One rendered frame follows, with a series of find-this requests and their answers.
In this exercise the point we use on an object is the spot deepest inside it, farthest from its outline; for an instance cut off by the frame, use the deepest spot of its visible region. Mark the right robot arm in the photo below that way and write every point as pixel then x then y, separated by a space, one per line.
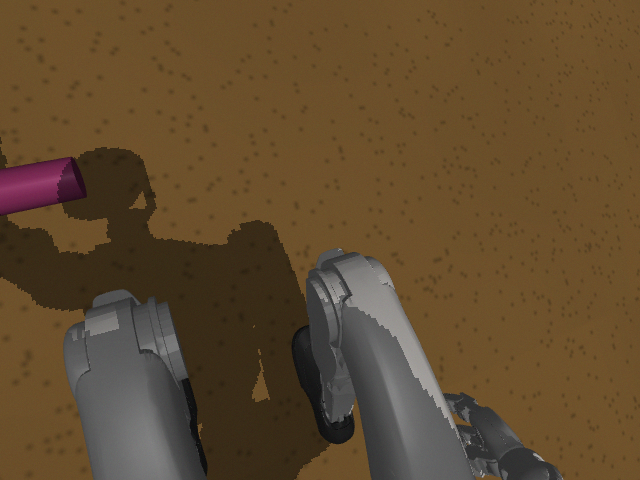
pixel 526 464

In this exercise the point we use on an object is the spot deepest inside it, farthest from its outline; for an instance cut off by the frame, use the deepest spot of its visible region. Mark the bottle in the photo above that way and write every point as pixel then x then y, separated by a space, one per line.
pixel 40 184

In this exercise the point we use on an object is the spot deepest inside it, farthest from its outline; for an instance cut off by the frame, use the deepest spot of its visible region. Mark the left robot foot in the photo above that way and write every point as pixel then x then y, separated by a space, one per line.
pixel 193 423

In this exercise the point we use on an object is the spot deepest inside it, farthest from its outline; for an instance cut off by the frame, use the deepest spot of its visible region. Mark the right robot foot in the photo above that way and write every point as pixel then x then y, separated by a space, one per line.
pixel 309 378

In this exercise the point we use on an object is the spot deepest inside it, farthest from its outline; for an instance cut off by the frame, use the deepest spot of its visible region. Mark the right robot hand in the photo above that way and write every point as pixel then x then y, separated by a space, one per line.
pixel 488 439

